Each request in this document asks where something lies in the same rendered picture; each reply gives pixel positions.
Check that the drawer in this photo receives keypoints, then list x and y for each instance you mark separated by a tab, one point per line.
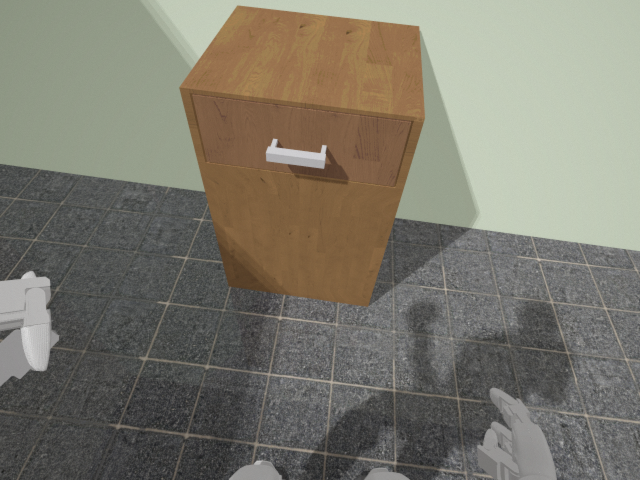
360	148

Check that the left robot shin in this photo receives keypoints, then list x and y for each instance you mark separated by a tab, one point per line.
265	463

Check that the robot right hand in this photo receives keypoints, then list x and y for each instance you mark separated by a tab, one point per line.
526	449

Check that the cabinet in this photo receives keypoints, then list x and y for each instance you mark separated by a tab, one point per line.
295	234

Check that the robot left hand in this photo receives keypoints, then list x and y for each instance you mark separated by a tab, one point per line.
23	305

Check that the handle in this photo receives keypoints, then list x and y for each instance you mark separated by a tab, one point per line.
296	157

